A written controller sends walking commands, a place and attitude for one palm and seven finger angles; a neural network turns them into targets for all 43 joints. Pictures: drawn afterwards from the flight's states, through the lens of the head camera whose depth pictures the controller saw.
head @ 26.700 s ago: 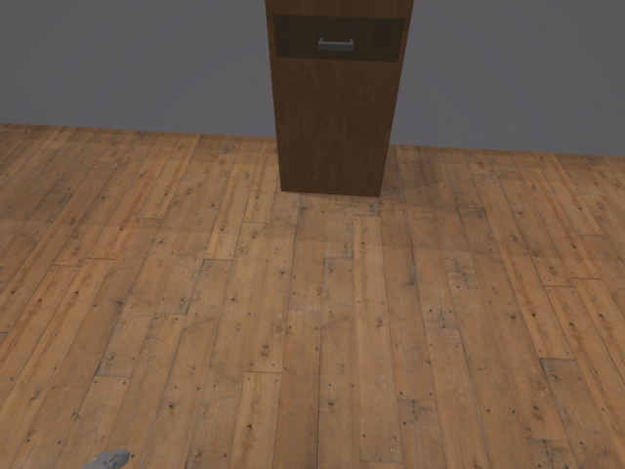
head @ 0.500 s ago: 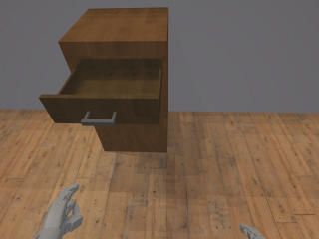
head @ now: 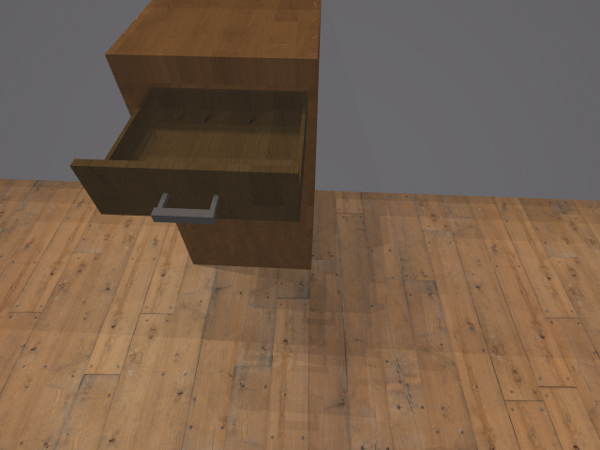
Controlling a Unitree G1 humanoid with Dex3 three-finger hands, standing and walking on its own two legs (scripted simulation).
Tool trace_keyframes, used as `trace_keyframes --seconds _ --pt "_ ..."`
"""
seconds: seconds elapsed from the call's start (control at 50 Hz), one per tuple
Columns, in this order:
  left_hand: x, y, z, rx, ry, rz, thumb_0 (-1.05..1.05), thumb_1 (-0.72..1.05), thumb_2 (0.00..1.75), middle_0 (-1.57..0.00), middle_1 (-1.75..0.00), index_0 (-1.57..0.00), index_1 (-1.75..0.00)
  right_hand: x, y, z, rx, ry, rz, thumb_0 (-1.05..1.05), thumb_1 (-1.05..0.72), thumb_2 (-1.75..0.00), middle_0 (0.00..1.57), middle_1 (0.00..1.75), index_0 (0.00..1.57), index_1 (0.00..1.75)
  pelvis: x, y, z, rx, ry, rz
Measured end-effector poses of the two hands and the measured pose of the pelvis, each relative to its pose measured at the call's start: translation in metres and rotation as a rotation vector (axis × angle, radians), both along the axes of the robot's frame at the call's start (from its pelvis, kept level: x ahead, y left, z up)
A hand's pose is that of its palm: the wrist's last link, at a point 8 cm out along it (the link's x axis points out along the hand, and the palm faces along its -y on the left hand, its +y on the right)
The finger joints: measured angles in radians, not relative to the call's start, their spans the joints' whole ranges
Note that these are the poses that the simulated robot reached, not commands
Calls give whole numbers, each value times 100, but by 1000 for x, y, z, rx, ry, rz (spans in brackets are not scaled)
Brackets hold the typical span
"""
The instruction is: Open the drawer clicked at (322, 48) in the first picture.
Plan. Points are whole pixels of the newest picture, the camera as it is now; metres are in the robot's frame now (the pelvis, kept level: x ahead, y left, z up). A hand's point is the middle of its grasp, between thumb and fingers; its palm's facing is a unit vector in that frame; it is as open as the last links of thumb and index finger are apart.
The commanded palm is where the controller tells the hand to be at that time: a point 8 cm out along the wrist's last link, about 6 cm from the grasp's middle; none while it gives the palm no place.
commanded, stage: let the arm hang, fingers relaxed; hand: left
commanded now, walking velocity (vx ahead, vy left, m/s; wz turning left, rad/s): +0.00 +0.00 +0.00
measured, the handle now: (187, 207) +0.53 +0.27 -0.05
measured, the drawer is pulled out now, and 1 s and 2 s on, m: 0.30 0.30 0.30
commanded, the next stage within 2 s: look to check the result in 0.44 s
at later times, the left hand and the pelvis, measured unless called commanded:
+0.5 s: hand out of the picture -0.01 +0.16 -0.17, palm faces +0.04 -0.98 -0.21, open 7.3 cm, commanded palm none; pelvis -0.01 -0.01 +0.00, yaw +0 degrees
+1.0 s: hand out of the picture +0.00 +0.17 -0.17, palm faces +0.03 -0.97 -0.23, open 7.4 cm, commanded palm none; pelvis -0.01 -0.02 +0.00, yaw +0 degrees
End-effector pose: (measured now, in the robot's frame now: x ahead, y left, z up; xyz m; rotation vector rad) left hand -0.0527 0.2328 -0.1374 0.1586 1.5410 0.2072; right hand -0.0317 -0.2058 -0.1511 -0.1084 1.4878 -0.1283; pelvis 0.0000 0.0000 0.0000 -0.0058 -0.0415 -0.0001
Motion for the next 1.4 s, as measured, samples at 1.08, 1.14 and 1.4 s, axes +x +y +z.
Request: trace_keyframes --seconds 1.08,1.14,1.4 --pt "62 -15 -1 11 -166 -45 0 91 90 -20 -30 -20 -30 18 -37 2 -38 -73 -8 0 -91 -90 20 30 20 29 -5 -20 1 6 0 -8" --pt "69 -11 1 19 -179 -52 0 91 90 -20 -30 -20 -30 24 -41 2 -44 -81 -5 0 -91 -90 20 30 20 29 -4 -21 1 6 -1 -8" --pt "92 1 8 51 -201 -77 0 91 90 -20 -30 -20 -30 45 -55 5 -67 -103 14 1 -91 -90 20 30 20 29 4 -21 3 7 5 -12"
